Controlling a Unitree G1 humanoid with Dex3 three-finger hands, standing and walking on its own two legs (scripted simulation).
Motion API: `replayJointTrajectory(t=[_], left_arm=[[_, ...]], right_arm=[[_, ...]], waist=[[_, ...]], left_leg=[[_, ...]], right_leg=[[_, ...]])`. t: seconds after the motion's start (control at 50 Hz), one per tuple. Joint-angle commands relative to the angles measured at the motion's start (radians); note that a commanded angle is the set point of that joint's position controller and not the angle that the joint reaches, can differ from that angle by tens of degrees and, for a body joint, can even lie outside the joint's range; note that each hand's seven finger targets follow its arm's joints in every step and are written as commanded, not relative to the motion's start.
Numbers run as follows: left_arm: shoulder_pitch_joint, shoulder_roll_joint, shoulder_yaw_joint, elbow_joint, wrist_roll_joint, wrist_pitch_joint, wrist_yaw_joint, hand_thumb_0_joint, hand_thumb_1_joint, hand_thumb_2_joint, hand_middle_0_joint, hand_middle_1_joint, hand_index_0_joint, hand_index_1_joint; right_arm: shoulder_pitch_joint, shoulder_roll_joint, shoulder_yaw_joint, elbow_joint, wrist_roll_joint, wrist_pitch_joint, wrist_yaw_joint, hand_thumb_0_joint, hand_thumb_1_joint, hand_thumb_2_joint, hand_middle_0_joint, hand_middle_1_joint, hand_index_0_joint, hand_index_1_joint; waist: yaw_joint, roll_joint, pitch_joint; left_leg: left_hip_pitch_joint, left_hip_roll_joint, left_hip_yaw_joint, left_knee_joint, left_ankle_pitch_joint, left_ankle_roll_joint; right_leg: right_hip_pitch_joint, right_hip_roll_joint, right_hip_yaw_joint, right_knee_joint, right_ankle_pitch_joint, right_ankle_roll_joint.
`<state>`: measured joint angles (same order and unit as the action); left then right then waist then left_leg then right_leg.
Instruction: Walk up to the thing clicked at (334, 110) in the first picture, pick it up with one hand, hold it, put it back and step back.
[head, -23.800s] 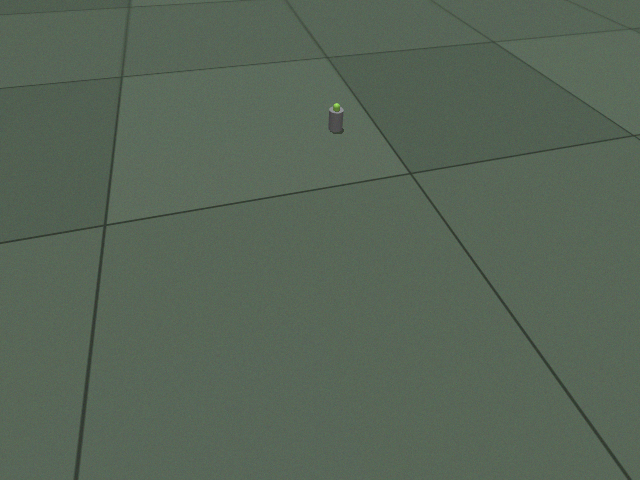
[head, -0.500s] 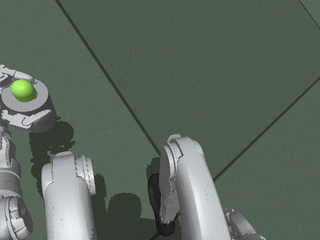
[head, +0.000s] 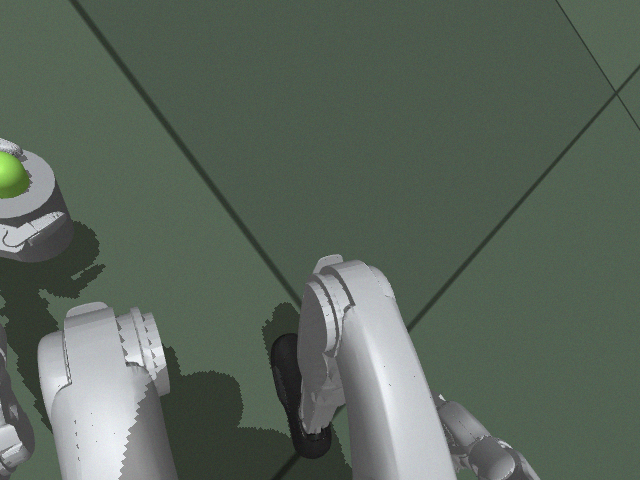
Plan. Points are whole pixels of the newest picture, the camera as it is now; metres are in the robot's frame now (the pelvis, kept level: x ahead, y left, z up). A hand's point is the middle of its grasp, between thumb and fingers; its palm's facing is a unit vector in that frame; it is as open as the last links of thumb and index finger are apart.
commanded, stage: lower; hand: left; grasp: from the side
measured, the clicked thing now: (17, 201) +0.46 +0.24 -0.15
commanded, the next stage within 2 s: loosen in 0.86 s
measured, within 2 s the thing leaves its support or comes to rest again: rests again in 1.90 s
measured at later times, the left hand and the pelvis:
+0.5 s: hand (16, 197) +0.47 +0.24 -0.17, palm faces +0.18 -0.98 -0.02, open 9.8 cm; pelvis +0.00 +0.01 -0.01, yaw -3 degrees
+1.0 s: hand (25, 200) +0.47 +0.24 -0.19, palm faces +0.18 -0.98 -0.03, open 9.8 cm; pelvis -0.01 +0.02 -0.01, yaw -5 degrees
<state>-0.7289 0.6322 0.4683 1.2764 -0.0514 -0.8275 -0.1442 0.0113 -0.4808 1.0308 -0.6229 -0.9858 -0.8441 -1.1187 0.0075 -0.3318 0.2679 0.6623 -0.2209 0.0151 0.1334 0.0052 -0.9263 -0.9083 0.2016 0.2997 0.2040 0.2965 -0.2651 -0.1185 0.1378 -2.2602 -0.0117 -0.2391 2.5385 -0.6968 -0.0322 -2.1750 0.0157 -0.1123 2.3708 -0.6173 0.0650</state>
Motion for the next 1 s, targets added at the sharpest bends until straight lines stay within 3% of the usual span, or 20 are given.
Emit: replayJointTrajectory(t=[0.0, 0.08, 0.14, 0.16, 0.18, 0.26, 0.32, 0.4, 0.42, 0.46, 0.5, 0.52, 0.56, 0.7, 0.86, 0.88, 0.94, 0.96, 0.98], left_arm=[[-0.393, 0.291, 0.035, -0.261, -0.011, -0.167, 0.002, 0.000, 0.154, 1.220, -1.280, -1.412, -1.292, -1.411], [-0.394, 0.318, 0.042, -0.243, -0.027, -0.186, 0.004, 0.000, 0.143, 1.192, -1.272, -1.392, -1.282, -1.390], [-0.410, 0.313, 0.022, -0.213, -0.023, -0.192, 0.013, 0.000, 0.139, 1.198, -1.264, -1.397, -1.277, -1.393], [-0.401, 0.327, 0.034, -0.211, -0.019, -0.198, 0.020, 0.000, 0.131, 1.218, -1.274, -1.413, -1.286, -1.410], [-0.396, 0.342, 0.029, -0.189, -0.012, -0.201, 0.026, 0.000, 0.134, 1.203, -1.263, -1.393, -1.274, -1.392], [-0.385, 0.324, 0.014, -0.133, -0.006, -0.216, 0.037, 0.000, 0.139, 1.223, -1.285, -1.418, -1.298, -1.415], [-0.343, 0.317, 0.018, -0.098, -0.009, -0.224, 0.038, 0.000, 0.159, 1.239, -1.279, -1.424, -1.292, -1.420], [-0.342, 0.303, 0.005, -0.060, -0.020, -0.234, 0.044, 0.000, 0.204, 1.255, -1.287, -1.429, -1.301, -1.425], [-0.383, 0.333, 0.005, -0.083, -0.019, -0.241, 0.048, 0.000, 0.198, 1.240, -1.281, -1.419, -1.295, -1.414], [-0.383, 0.334, -0.002, -0.070, -0.017, -0.250, 0.054, 0.000, 0.213, 1.260, -1.283, -1.427, -1.298, -1.423], [-0.382, 0.367, 0.009, -0.078, -0.010, -0.259, 0.065, 0.000, 0.199, 1.250, -1.277, -1.416, -1.289, -1.414], [-0.388, 0.352, -0.009, -0.067, -0.007, -0.264, 0.070, 0.000, 0.227, 1.268, -1.261, -1.413, -1.274, -1.411], [-0.396, 0.362, -0.003, -0.084, -0.007, -0.275, 0.079, 0.000, 0.241, 1.276, -1.262, -1.423, -1.277, -1.419], [-0.394, 0.403, 0.001, -0.100, 0.009, -0.295, 0.120, 0.000, 0.210, 1.253, -1.257, -1.395, -1.265, -1.396], [-0.372, 0.371, -0.046, -0.036, 0.029, -0.294, 0.133, 0.000, 0.287, 1.285, -1.284, -1.422, -1.292, -1.422], [-0.356, 0.376, -0.036, -0.028, 0.028, -0.293, 0.135, 0.000, 0.286, 1.295, -1.288, -1.429, -1.296, -1.429], [-0.368, 0.384, -0.044, -0.018, 0.025, -0.297, 0.137, 0.000, 0.287, 1.273, -1.278, -1.411, -1.287, -1.411], [-0.359, 0.372, -0.046, -0.006, 0.021, -0.296, 0.139, 0.000, 0.277, 1.193, -1.327, -1.370, -1.335, -1.369], [-0.364, 0.369, -0.044, -0.017, 0.022, -0.297, 0.143, 0.000, 0.197, 1.113, -1.248, -1.290, -1.267, -1.289]], right_arm=[[0.106, -0.315, -0.061, -0.020, -0.024, 0.007, -0.012, 0.000, -0.923, -0.909, 0.199, 0.300, 0.199, 0.300], [0.092, -0.330, -0.035, -0.025, -0.040, 0.006, -0.012, 0.000, -0.932, -0.911, 0.199, 0.300, 0.199, 0.300], [0.072, -0.342, -0.019, -0.025, -0.050, 0.005, -0.016, 0.000, -0.936, -0.912, 0.199, 0.300, 0.199, 0.300], [0.079, -0.352, -0.015, -0.024, -0.054, 0.006, -0.017, 0.000, -0.935, -0.912, 0.199, 0.300, 0.199, 0.300], [0.068, -0.350, -0.007, -0.023, -0.057, 0.009, -0.017, 0.000, -0.932, -0.911, 0.199, 0.300, 0.199, 0.300], [0.039, -0.361, 0.013, -0.038, -0.067, 0.010, -0.013, 0.000, -0.930, -0.910, 0.199, 0.300, 0.199, 0.300], [0.041, -0.372, 0.026, -0.041, -0.077, 0.016, -0.010, 0.000, -0.919, -0.908, 0.199, 0.300, 0.199, 0.300], [0.018, -0.377, 0.046, -0.053, -0.083, 0.018, -0.008, 0.000, -0.914, -0.906, 0.199, 0.300, 0.199, 0.300], [0.012, -0.380, 0.050, -0.054, -0.085, 0.018, -0.009, 0.000, -0.916, -0.907, 0.199, 0.300, 0.199, 0.300], [0.008, -0.381, 0.060, -0.054, -0.091, 0.018, -0.009, 0.000, -0.909, -0.905, 0.199, 0.300, 0.199, 0.300], [-0.005, -0.379, 0.067, -0.059, -0.096, 0.018, -0.010, 0.000, -0.915, -0.907, 0.199, 0.300, 0.199, 0.300], [-0.005, -0.378, 0.072, -0.058, -0.102, 0.019, -0.009, 0.000, -0.908, -0.906, 0.199, 0.300, 0.200, 0.300], [-0.010, -0.383, 0.078, -0.057, -0.108, 0.018, -0.011, 0.000, -0.910, -0.906, 0.200, 0.300, 0.200, 0.300], [-0.042, -0.389, 0.094, -0.056, -0.125, 0.022, -0.012, 0.000, -0.916, -0.908, 0.199, 0.300, 0.199, 0.300], [-0.066, -0.391, 0.109, -0.068, -0.131, 0.029, -0.010, 0.000, -0.909, -0.906, 0.199, 0.300, 0.199, 0.300], [-0.060, -0.395, 0.108, -0.068, -0.130, 0.029, -0.009, 0.000, -0.908, -0.906, 0.200, 0.300, 0.200, 0.300], [-0.069, -0.398, 0.115, -0.071, -0.130, 0.030, -0.010, 0.000, -0.904, -0.904, 0.200, 0.300, 0.200, 0.300], [-0.068, -0.397, 0.117, -0.074, -0.130, 0.031, -0.009, 0.000, -0.918, -0.903, 0.200, 0.300, 0.200, 0.300], [-0.070, -0.399, 0.117, -0.076, -0.130, 0.031, -0.008, 0.000, -0.922, -0.899, 0.201, 0.300, 0.200, 0.300]], waist=[[-0.059, 0.451, -0.707], [-0.073, 0.480, -0.716], [-0.094, 0.516, -0.681], [-0.098, 0.532, -0.677], [-0.092, 0.527, -0.655], [-0.114, 0.494, -0.586], [-0.120, 0.481, -0.598], [-0.134, 0.462, -0.565], [-0.141, 0.460, -0.562], [-0.149, 0.466, -0.555], [-0.135, 0.462, -0.556], [-0.150, 0.468, -0.558], [-0.156, 0.473, -0.559], [-0.154, 0.534, -0.546], [-0.174, 0.493, -0.490], [-0.170, 0.493, -0.498], [-0.174, 0.479, -0.488], [-0.175, 0.474, -0.482], [-0.175, 0.481, -0.470]], left_leg=[[0.473, 0.034, 0.087, -0.292, 0.149, 0.015], [0.485, 0.038, 0.079, -0.274, 0.163, 0.011], [0.515, 0.043, 0.062, -0.276, 0.172, 0.003], [0.538, 0.044, 0.055, -0.280, 0.191, -0.001], [0.506, 0.043, 0.057, -0.273, 0.176, 0.002], [0.490, 0.046, 0.036, -0.273, 0.164, 0.002], [0.520, 0.049, 0.023, -0.265, 0.213, -0.001], [0.490, 0.050, 0.014, -0.257, 0.192, 0.004], [0.468, 0.049, 0.012, -0.251, 0.166, 0.008], [0.469, 0.049, 0.010, -0.252, 0.170, 0.007], [0.465, 0.050, 0.010, -0.245, 0.148, 0.009], [0.471, 0.051, 0.011, -0.242, 0.160, 0.008], [0.485, 0.053, 0.004, -0.237, 0.173, 0.007], [0.529, 0.061, -0.011, -0.244, 0.201, -0.005], [0.498, 0.062, -0.025, -0.244, 0.171, -0.001], [0.510, 0.064, -0.028, -0.245, 0.179, -0.003], [0.492, 0.062, -0.033, -0.242, 0.173, 0.001], [0.488, 0.063, -0.035, -0.243, 0.174, 0.002], [0.500, 0.066, -0.045, -0.256, 0.172, -0.003]], right_leg=[[0.379, 0.027, -0.108, -0.178, 0.169, -0.083], [0.404, 0.032, -0.114, -0.170, 0.192, -0.081], [0.365, 0.031, -0.128, -0.157, 0.198, -0.084], [0.372, 0.029, -0.135, -0.154, 0.215, -0.083], [0.375, 0.033, -0.134, -0.154, 0.205, -0.084], [0.358, 0.033, -0.155, -0.152, 0.199, -0.080], [0.393, 0.034, -0.164, -0.148, 0.243, -0.073], [0.399, 0.039, -0.174, -0.152, 0.235, -0.068], [0.396, 0.044, -0.175, -0.156, 0.217, -0.068], [0.410, 0.044, -0.179, -0.157, 0.223, -0.066], [0.411, 0.049, -0.180, -0.160, 0.205, -0.067], [0.425, 0.050, -0.181, -0.160, 0.218, -0.065], [0.429, 0.051, -0.185, -0.157, 0.232, -0.063], [0.424, 0.056, -0.196, -0.145, 0.254, -0.066], [0.409, 0.061, -0.214, -0.151, 0.239, -0.063], [0.410, 0.062, -0.215, -0.150, 0.244, -0.063], [0.413, 0.065, -0.219, -0.153, 0.244, -0.062], [0.417, 0.065, -0.220, -0.152, 0.244, -0.062], [0.401, 0.064, -0.224, -0.149, 0.239, -0.063]])
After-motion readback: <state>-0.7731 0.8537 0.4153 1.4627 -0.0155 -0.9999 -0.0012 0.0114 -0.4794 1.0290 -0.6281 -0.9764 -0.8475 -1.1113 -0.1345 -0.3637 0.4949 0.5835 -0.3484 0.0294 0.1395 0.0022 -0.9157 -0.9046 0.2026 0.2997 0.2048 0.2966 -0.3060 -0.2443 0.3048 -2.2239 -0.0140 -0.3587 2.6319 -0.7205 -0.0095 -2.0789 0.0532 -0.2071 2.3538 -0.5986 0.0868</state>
